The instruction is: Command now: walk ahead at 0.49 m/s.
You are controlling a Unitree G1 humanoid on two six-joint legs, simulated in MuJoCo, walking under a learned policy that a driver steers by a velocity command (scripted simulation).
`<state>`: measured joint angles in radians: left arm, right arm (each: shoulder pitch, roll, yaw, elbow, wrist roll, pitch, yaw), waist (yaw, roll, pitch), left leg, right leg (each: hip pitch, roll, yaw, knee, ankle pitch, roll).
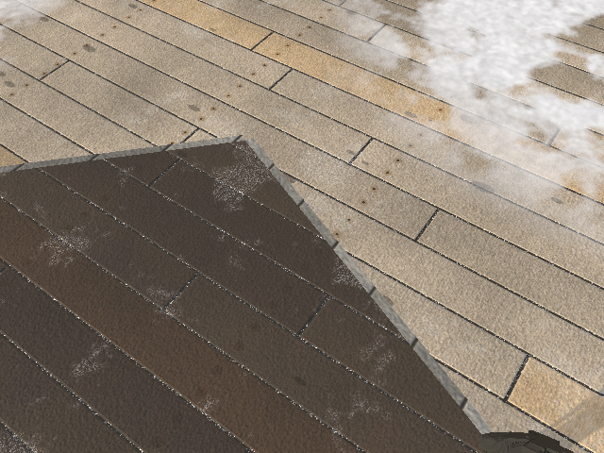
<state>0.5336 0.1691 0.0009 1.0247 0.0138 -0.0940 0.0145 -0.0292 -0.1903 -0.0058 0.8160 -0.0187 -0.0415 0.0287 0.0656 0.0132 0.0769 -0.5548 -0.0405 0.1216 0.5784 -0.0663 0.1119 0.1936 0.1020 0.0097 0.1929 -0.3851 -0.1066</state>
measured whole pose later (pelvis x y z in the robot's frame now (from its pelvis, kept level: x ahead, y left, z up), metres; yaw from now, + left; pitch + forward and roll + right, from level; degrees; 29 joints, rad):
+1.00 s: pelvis +0.53 -0.05 +0.02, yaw +0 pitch +0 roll -1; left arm 0.48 0.17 0.02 1.07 0.01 -0.10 0.00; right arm 0.07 -0.20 -0.03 0.91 -0.02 -0.03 0.03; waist 0.05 0.04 0.04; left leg -0.63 0.09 0.04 0.73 -0.03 0.03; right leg 0.04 0.09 -0.08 0.18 -0.23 -0.09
